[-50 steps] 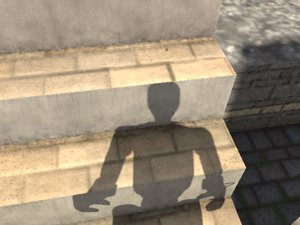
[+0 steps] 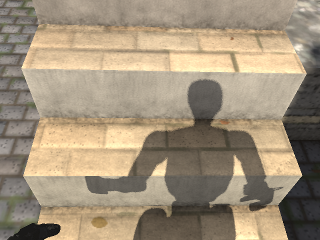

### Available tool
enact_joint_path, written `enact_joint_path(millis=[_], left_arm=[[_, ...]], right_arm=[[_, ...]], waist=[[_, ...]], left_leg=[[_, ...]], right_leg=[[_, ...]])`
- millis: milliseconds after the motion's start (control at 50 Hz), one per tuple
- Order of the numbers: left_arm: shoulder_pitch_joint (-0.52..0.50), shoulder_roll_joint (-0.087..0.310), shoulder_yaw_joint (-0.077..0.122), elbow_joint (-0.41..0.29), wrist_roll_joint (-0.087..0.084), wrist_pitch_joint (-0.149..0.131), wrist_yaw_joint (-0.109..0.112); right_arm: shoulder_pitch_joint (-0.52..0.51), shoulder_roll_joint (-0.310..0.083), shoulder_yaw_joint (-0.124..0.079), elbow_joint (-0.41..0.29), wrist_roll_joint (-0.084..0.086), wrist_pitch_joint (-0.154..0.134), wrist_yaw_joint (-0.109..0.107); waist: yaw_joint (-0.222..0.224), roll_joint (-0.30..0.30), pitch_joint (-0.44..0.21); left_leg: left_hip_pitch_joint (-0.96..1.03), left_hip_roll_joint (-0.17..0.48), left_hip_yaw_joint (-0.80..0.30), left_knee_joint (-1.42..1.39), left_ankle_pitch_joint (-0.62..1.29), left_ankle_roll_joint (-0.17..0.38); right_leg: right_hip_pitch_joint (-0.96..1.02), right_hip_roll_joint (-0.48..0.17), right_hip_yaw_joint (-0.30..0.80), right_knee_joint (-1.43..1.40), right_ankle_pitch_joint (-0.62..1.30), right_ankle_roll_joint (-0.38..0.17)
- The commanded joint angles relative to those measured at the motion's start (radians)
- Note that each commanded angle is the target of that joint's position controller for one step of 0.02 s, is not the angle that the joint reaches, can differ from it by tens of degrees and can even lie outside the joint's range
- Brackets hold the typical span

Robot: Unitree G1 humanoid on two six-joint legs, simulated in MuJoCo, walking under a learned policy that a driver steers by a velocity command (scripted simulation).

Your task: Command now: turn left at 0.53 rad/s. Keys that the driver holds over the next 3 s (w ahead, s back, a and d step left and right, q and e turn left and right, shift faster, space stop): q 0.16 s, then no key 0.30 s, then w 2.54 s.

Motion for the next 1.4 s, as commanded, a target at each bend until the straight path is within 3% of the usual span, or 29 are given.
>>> enact_joint_path(millis=[20,40,60,80,100,180,220,320,420,460,480,500,520,540,560,600,680,780,820,1060,1400], left_arm=[[-0.059,0.106,0.034,-0.079,-0.008,-0.045,0.010],[-0.043,0.123,0.042,-0.062,-0.015,-0.044,0.021],[-0.036,0.120,0.046,-0.042,-0.007,-0.040,0.031],[-0.029,0.111,0.046,-0.039,0.001,-0.036,0.035],[-0.030,0.098,0.044,-0.041,-0.005,-0.037,0.036],[-0.038,0.050,0.029,-0.041,-0.020,-0.044,0.039],[-0.031,0.049,0.027,-0.032,-0.019,-0.044,0.035],[-0.014,0.056,0.024,-0.014,-0.027,-0.050,0.028],[0.033,0.059,0.020,0.007,-0.034,-0.074,0.009],[0.089,0.036,0.011,0.032,-0.025,-0.086,-0.004],[0.109,0.030,0.003,0.039,-0.007,-0.090,-0.010],[0.146,0.000,-0.018,0.054,0.043,-0.072,-0.008],[0.131,0.053,-0.014,0.052,0.045,-0.069,-0.007],[0.086,0.018,-0.023,0.058,0.028,-0.066,-0.014],[0.056,0.010,-0.027,0.055,0.022,-0.068,-0.017],[0.074,0.028,-0.026,0.072,0.012,-0.077,-0.012],[0.102,0.025,-0.024,0.099,-0.004,-0.089,-0.006],[0.114,0.020,-0.020,0.134,-0.008,-0.099,-0.003],[0.101,0.016,-0.027,0.137,-0.007,-0.105,-0.002],[0.057,0.030,-0.050,0.182,-0.014,-0.110,-0.002],[-0.003,0.071,-0.077,0.235,-0.014,-0.110,-0.008]], right_arm=[[0.105,-0.271,-0.078,-0.071,-0.058,-0.051,-0.008],[0.020,-0.237,-0.073,-0.078,-0.026,-0.058,-0.016],[-0.031,-0.209,-0.066,-0.085,0.000,-0.053,-0.025],[-0.052,-0.201,-0.062,-0.089,0.014,-0.048,-0.030],[-0.046,-0.191,-0.060,-0.092,0.017,-0.043,-0.033],[0.000,-0.165,-0.062,-0.089,0.020,-0.031,-0.046],[-0.006,-0.154,-0.062,-0.096,0.013,-0.026,-0.051],[-0.026,-0.143,-0.058,-0.112,0.001,-0.012,-0.036],[-0.044,-0.119,-0.047,-0.101,0.003,-0.018,-0.026],[-0.062,-0.101,-0.038,-0.098,0.012,-0.018,-0.024],[-0.043,-0.069,-0.026,-0.091,0.011,-0.024,-0.021],[0.016,-0.026,-0.004,-0.044,-0.023,-0.025,0.002],[0.068,0.005,0.000,-0.044,-0.017,-0.029,0.014],[0.030,-0.007,0.004,-0.018,-0.019,-0.025,0.017],[-0.008,-0.013,0.004,-0.010,-0.022,-0.025,0.020],[-0.042,-0.041,-0.003,0.004,-0.016,-0.033,0.020],[-0.040,-0.016,0.009,0.061,-0.003,-0.059,0.013],[-0.057,0.000,0.016,0.114,0.003,-0.075,0.007],[-0.062,-0.002,0.017,0.135,-0.001,-0.075,-0.001],[-0.127,-0.034,0.029,0.203,0.010,-0.077,-0.015],[-0.208,-0.067,0.050,0.254,0.011,-0.074,-0.012]], waist=[[-0.018,0.151,-0.123],[0.021,0.108,-0.080],[0.036,0.071,-0.081],[0.045,0.076,-0.087],[0.046,0.091,-0.099],[0.018,0.147,-0.131],[0.010,0.174,-0.139],[-0.009,0.197,-0.091],[-0.008,0.196,-0.098],[0.029,0.155,-0.105],[0.033,0.123,-0.143],[0.030,0.039,-0.126],[-0.015,-0.068,-0.100],[-0.006,-0.070,-0.076],[-0.001,-0.064,-0.036],[0.016,-0.075,-0.016],[0.029,-0.021,0.001],[0.041,0.014,-0.003],[0.031,0.048,0.003],[0.032,0.027,-0.070],[0.038,0.026,-0.077]], left_leg=[[0.181,0.388,-0.489,-0.267,0.784,0.329],[0.151,0.316,-0.416,-0.268,0.670,0.260],[0.154,0.276,-0.375,-0.255,0.629,0.211],[0.122,0.250,-0.338,-0.250,0.660,0.192],[0.120,0.224,-0.317,-0.245,0.679,0.176],[0.217,0.197,-0.315,-0.234,0.644,0.145],[0.214,0.192,-0.322,-0.243,0.555,0.135],[0.135,0.185,-0.371,-0.280,0.310,0.161],[0.167,0.181,-0.423,-0.263,0.365,0.190],[0.141,0.152,-0.408,-0.251,0.367,0.159],[0.090,0.134,-0.394,-0.266,0.257,0.116],[-0.019,0.090,-0.351,-0.240,0.141,0.048],[-0.040,-0.009,-0.244,-0.250,0.016,0.009],[0.084,-0.015,-0.204,-0.260,0.088,-0.004],[0.144,-0.010,-0.210,-0.274,0.161,-0.006],[0.158,-0.002,-0.217,-0.271,0.204,-0.002],[0.100,0.001,-0.218,-0.293,0.203,-0.005],[0.098,0.002,-0.212,-0.298,0.245,-0.009],[0.137,0.010,-0.212,-0.306,0.287,-0.010],[0.226,0.058,-0.203,-0.304,0.508,-0.010],[0.242,0.079,-0.194,-0.356,0.453,-0.030]], right_leg=[[-0.276,0.054,0.149,0.451,-0.198,0.028],[-0.276,0.036,0.154,0.435,-0.097,0.033],[-0.272,0.027,0.152,0.423,-0.028,0.048],[-0.233,0.038,0.138,0.426,0.024,0.061],[-0.209,0.054,0.127,0.424,0.060,0.066],[-0.219,0.075,0.118,0.271,0.116,0.073],[-0.183,0.064,0.117,0.201,0.127,0.072],[-0.068,0.058,0.095,0.046,0.074,0.042],[0.031,0.059,0.082,-0.179,0.068,0.007],[0.155,0.056,0.067,-0.393,0.251,-0.026],[0.278,0.017,0.092,-0.450,0.335,-0.038],[0.407,-0.057,0.160,-0.473,0.317,-0.056],[0.374,-0.167,0.275,-0.459,0.417,-0.108],[0.221,-0.157,0.260,-0.504,0.259,-0.117],[0.150,-0.097,0.224,-0.529,0.095,-0.078],[0.146,-0.043,0.181,-0.539,0.068,-0.042],[0.231,-0.037,0.174,-0.520,0.117,-0.060],[0.297,-0.035,0.171,-0.511,0.211,-0.084],[0.287,-0.043,0.172,-0.512,0.281,-0.085],[0.385,-0.049,0.142,-0.480,0.653,-0.069],[0.401,-0.059,0.158,-0.530,0.603,-0.064]])
Next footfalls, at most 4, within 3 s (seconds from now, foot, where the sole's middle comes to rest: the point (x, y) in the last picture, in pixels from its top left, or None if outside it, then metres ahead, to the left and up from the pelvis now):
0.50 right None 0.01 -0.11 -0.76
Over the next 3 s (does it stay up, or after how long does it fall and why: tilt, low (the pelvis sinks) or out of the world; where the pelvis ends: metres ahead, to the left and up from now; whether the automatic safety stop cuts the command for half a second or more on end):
stays up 0.01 -0.04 0.02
